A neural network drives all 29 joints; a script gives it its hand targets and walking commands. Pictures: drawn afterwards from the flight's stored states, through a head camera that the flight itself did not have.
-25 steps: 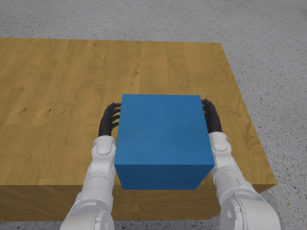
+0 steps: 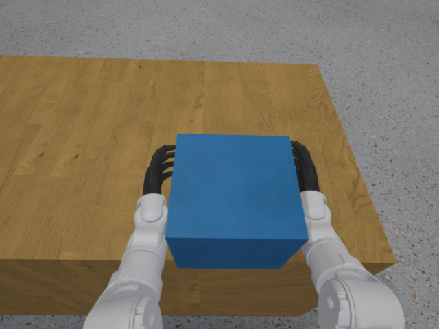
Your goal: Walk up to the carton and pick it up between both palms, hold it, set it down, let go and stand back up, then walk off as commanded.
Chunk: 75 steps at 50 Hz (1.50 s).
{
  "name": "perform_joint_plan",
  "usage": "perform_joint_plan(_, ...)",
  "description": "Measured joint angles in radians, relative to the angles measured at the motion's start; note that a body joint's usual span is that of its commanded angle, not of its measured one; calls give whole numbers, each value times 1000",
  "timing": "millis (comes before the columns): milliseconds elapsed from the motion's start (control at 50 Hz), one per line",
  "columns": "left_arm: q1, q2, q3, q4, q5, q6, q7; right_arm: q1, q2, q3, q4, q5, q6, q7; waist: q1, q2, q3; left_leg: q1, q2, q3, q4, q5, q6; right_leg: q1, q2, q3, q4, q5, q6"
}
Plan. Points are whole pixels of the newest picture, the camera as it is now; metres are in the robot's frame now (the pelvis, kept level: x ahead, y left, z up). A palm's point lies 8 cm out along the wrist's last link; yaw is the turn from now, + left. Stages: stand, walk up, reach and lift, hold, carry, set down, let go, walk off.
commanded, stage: reach and lift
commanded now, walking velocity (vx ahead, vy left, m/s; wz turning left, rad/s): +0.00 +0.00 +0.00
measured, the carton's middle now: (231, 205) +0.34 +0.01 +0.03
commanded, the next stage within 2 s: hold in 2.00 s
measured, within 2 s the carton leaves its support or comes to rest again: leaves its support in 0.36 s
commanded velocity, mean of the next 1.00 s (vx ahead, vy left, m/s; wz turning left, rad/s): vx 0.00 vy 0.00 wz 0.00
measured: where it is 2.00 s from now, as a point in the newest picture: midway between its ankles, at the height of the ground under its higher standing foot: outside the picture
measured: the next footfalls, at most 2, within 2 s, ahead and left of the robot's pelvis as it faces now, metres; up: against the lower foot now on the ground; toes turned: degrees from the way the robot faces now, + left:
none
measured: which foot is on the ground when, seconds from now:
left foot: down 0.00-1.00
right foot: down 0.00-1.00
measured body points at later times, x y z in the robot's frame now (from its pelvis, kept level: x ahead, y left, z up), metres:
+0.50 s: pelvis -0.01 +0.01 +0.00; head +0.00 +0.02 +0.45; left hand +0.37 +0.18 +0.06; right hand +0.39 -0.11 +0.07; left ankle -0.02 +0.14 -0.75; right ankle +0.02 -0.11 -0.75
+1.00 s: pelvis -0.01 +0.02 +0.00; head -0.04 +0.05 +0.44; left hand +0.36 +0.17 +0.11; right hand +0.36 -0.13 +0.10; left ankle -0.02 +0.14 -0.75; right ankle +0.02 -0.11 -0.75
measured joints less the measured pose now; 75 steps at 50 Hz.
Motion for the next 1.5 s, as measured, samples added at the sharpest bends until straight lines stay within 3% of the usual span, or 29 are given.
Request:
perform_joint_plan(100, -14, 10, -5, 13, -9, -5, 1, -15, -3, 0, 16, -9, -10, -9, -4, -2, -4, -21, -3, -8, -4, 13, 1, -16, -3, -8, -7, 11, 0)
perform_joint_plan(260, 21, 35, -75, -14, -67, 34, 17, 16, -9, 93, -12, 59, 27, -31, -5, 2, -49, -68, -4, -19, 18, 12, 0, -50, -4, -18, -3, 15, 0)
perform_joint_plan(520, 36, 97, -229, -153, -216, 265, 43, 71, -38, 256, -237, 253, 292, -59, -31, 30, -93, -52, -22, -44, 60, -13, 12, -23, -23, -42, 39, -19, 15)
perform_joint_plan(660, 9, 96, -213, -268, -174, 449, 24, 46, -49, 269, -319, 320, 444, -66, -79, 17, -36, 70, -32, -50, 56, -29, 19, 103, -32, -49, 33, -37, 24)
perform_joint_plan(900, 82, 49, -211, -500, -101, 658, 6, 110, -55, 284, -454, 372, 568, -52, -116, -12, 39, 162, -35, -32, 81, -54, 28, 193, -36, -30, 48, -49, 33)
perform_joint_plan(1080, 59, 57, -222, -543, -106, 719, 8, 105, -44, 252, -498, 362, 609, -44, -107, -13, 53, 135, -41, -37, 97, -46, 31, 166, -42, -34, 71, -46, 35)
perform_joint_plan(1200, 23, 65, -207, -527, -109, 742, 6, 58, -34, 222, -469, 353, 629, -36, -108, -9, 47, 128, -44, -42, 93, -36, 30, 156, -45, -39, 78, -46, 33)
perform_joint_plan(1500, 1, 69, -177, -546, -93, 771, -26, 22, -44, 243, -486, 366, 672, -50, -123, -3, 52, 155, -39, -43, 78, -36, 27, 179, -40, -40, 70, -49, 31)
